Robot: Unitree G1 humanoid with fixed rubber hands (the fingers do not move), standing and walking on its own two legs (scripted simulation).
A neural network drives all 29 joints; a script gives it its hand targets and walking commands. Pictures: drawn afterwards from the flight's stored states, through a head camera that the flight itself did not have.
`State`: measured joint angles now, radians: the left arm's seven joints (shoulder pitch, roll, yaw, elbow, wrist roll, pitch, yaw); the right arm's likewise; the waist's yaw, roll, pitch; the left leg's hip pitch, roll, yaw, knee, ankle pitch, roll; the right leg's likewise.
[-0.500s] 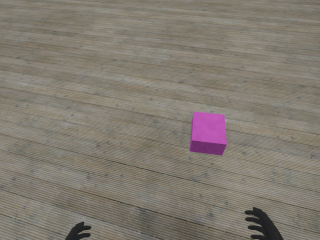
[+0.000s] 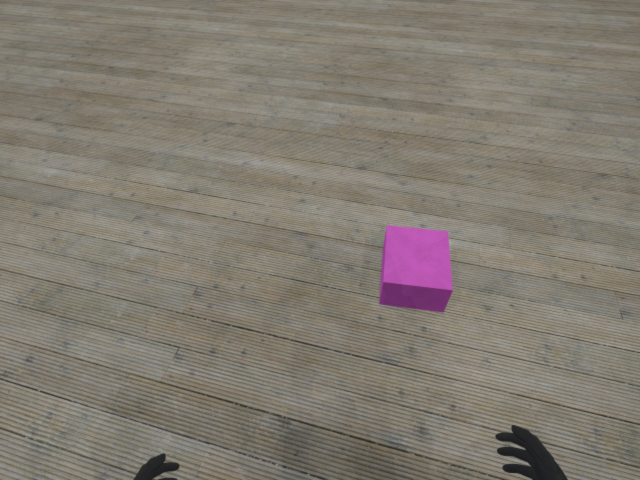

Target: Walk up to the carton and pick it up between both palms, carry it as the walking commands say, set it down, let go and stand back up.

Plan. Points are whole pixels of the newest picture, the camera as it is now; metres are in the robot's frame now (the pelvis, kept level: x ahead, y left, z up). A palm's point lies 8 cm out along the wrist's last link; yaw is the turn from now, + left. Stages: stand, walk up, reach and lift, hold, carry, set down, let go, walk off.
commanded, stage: stand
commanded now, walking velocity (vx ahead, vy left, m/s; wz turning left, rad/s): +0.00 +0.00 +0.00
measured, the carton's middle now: (414, 267) +0.95 -0.34 -0.68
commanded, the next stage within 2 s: walk up in 0.42 s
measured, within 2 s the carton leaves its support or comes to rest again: neither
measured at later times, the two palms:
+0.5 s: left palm out of the picture +0.09 +0.26 -0.11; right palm out of the picture +0.11 -0.26 -0.09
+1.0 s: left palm out of the picture +0.14 +0.17 -0.11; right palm out of the picture +0.04 -0.35 -0.12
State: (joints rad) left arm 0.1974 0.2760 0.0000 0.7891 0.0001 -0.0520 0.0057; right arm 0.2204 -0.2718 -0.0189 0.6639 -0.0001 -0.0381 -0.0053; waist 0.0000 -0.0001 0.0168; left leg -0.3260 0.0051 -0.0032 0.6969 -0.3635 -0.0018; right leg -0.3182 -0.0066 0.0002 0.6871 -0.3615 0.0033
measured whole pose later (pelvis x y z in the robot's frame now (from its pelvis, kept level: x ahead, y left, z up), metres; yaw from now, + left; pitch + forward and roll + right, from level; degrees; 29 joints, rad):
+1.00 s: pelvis +0.04 -0.08 +0.00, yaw -8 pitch +1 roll +1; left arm 0.28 0.25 0.00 0.85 0.00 -0.04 -0.03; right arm 0.35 -0.28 -0.04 0.81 0.00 0.02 0.03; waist 0.00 0.01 0.02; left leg -0.42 0.09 0.03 1.03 -0.42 -0.02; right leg -0.29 -0.07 0.01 0.67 -0.40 0.03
